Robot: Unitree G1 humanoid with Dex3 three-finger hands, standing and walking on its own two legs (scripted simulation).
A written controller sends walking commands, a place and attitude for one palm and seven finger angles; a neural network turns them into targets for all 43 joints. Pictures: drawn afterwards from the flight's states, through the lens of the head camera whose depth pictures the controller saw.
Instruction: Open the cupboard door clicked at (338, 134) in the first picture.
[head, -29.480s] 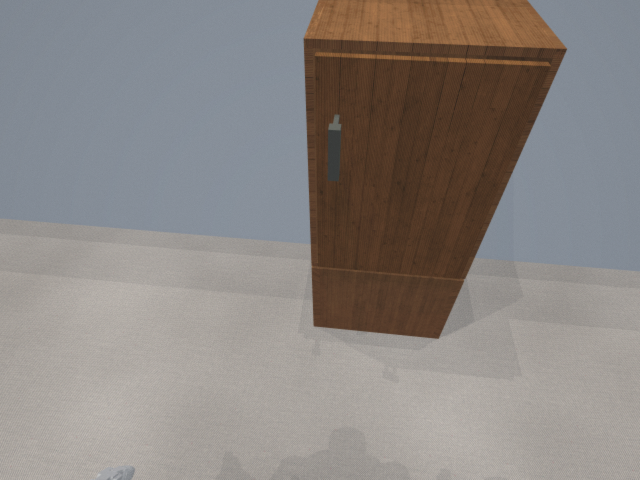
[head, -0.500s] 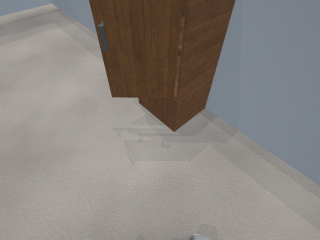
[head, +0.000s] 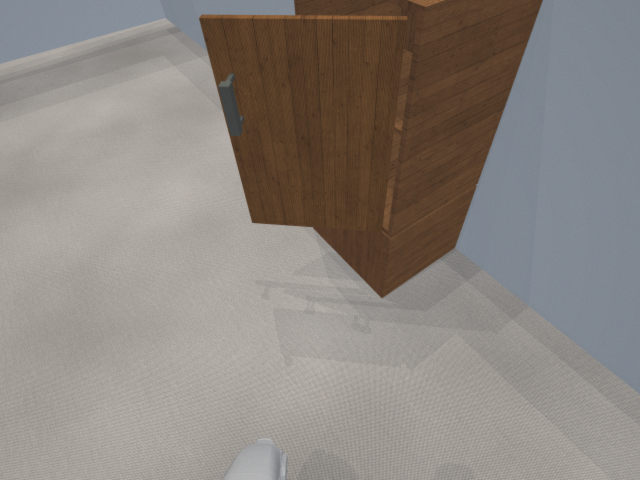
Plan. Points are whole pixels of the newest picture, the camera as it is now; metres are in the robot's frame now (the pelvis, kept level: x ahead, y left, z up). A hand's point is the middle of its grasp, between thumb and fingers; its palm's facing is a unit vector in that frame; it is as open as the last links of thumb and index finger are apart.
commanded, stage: take the last steps up to it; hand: left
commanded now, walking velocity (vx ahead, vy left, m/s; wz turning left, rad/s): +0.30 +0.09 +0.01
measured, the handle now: (233, 104) +0.84 +0.26 +0.02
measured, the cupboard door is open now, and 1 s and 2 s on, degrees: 47 47 47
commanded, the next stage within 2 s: come to a stop and stand still in 0.52 s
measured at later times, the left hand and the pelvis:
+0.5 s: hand (175, 412) +0.24 +0.27 -0.18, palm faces +0.05 -0.98 -0.19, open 7.4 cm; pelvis +0.17 +0.08 +0.00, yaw -2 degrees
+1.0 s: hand (204, 364) +0.32 +0.24 -0.18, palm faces -0.01 -0.97 -0.23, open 7.2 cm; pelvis +0.22 +0.06 -0.01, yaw -3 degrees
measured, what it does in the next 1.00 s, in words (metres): walks ahead: left foot, then right foot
